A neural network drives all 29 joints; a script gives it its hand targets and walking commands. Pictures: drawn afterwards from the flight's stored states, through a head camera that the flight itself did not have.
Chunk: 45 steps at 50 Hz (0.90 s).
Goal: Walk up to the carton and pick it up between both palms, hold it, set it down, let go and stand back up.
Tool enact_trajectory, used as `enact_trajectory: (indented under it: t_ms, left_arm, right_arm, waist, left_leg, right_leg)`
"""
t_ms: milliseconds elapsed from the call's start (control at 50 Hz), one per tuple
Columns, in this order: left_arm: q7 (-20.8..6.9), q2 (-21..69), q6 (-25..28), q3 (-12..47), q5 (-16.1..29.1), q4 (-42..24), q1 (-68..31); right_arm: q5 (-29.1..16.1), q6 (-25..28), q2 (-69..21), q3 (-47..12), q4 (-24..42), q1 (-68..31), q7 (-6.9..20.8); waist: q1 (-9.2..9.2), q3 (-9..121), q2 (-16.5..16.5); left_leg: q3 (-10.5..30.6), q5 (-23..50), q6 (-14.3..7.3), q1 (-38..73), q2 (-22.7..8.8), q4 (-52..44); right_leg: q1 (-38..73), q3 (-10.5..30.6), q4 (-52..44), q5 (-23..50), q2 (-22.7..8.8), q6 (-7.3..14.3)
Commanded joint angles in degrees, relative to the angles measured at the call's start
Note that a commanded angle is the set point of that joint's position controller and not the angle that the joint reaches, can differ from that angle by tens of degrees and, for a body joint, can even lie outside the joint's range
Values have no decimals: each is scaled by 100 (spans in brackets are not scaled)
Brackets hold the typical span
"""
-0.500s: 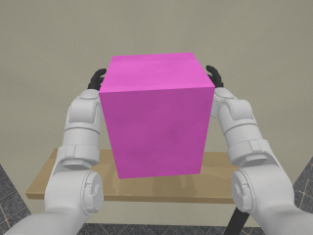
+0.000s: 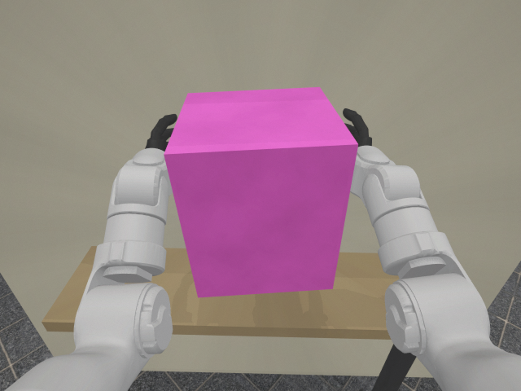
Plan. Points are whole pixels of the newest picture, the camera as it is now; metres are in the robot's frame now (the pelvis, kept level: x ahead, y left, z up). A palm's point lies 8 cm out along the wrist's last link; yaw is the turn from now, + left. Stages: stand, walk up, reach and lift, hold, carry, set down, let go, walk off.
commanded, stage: hold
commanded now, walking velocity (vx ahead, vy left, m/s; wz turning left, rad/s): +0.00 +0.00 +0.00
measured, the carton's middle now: (259, 190) +0.35 +0.01 +0.21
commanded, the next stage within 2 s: set down in 0.64 s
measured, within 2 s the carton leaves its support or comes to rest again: neither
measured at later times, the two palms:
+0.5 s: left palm (158, 160) +0.36 +0.16 +0.25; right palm (357, 157) +0.37 -0.14 +0.26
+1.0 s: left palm (150, 145) +0.38 +0.17 +0.27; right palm (349, 137) +0.38 -0.13 +0.29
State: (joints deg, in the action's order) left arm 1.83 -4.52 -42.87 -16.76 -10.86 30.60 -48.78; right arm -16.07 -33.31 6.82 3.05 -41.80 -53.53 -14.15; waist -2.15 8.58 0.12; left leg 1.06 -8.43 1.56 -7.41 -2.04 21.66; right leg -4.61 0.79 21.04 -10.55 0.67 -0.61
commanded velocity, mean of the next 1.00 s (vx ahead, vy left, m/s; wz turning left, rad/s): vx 0.00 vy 0.00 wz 0.00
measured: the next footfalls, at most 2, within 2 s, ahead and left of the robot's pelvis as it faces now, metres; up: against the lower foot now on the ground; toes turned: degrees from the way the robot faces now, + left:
none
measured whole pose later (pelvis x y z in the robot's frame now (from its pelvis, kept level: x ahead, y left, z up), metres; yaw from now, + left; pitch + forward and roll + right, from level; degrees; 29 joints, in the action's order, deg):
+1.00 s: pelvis +0.00 -0.01 +0.00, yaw +0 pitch -7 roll +0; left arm -2.1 -4.5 -35.7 -23.9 -16.2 31.5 -52.2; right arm -5.1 -21.4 2.3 11.3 -49.9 -59.2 -9.4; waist -2.3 6.5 2.5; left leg 1.1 -8.0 1.6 -4.9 -2.0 19.6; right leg -3.1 0.8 21.0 -11.2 0.7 -0.6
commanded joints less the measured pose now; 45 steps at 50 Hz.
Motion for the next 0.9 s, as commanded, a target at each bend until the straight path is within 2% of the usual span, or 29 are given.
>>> enact_trajectory:
  t_ms: [0, 620, 640, 700, 760, 820, 840, 880]
  left_arm:
    - [-825, 3965, 394, 2291, 1115, -1577, -4844]
    - [-831, 3959, 393, 2288, 1125, -1580, -4830]
    - [-802, 3961, 471, 2505, 1263, -1908, -5466]
    - [-793, 3893, 640, 2368, 1170, -1577, -5559]
    - [-889, 3657, 906, 1921, 906, -1184, -5699]
    - [-1128, 3186, 1085, 1034, 201, -155, -4914]
    - [-1224, 3051, 1103, 812, 8, 34, -4576]
    - [-1397, 2819, 1119, 580, -272, 193, -4147]
  right_arm:
    - [-885, 291, -3949, -1472, 1929, -5007, 656]
    - [-896, 287, -3965, -1498, 1999, -5037, 645]
    - [-1057, 385, -3844, -1481, 2078, -5706, 721]
    - [-833, 585, -3795, -1274, 1839, -5875, 758]
    - [-377, 883, -3795, -887, 1366, -5870, 854]
    - [431, 1128, -3568, -222, 204, -4818, 1009]
    - [591, 1183, -3488, -94, -71, -4468, 1062]
    - [872, 1304, -3279, 132, -459, -4041, 1125]
  waist:
    - [-471, 1775, -211]
    - [-455, 1811, -171]
    - [-502, 2065, -101]
    - [-456, 1974, -131]
    - [-354, 1897, -49]
    - [-270, 1060, 66]
    - [-220, 803, 130]
    - [-236, 518, 109]
  left_leg:
    - [38, 295, -51, 537, 434, -380]
    - [35, 301, -69, 540, 434, -363]
    - [15, 384, -128, 807, 468, -389]
    - [23, 226, -105, 767, 432, -386]
    - [-44, -163, -141, 769, 429, -438]
    - [-173, -611, -225, 740, 446, -606]
    - [-218, -596, -258, 765, 450, -667]
    - [-297, -469, -276, 850, 466, -733]
  right_leg:
    - [15, 21, -734, 559, 254, -158]
    - [28, 26, -738, 583, 240, -171]
    - [45, 45, -800, 718, 197, -215]
    - [-140, -18, -803, 418, 187, -168]
    - [-277, -76, -818, -138, 162, -136]
    - [-341, -146, -901, -828, 113, -101]
    - [-274, -161, -928, -896, 107, -111]
    - [-111, -192, -952, -829, 97, -164]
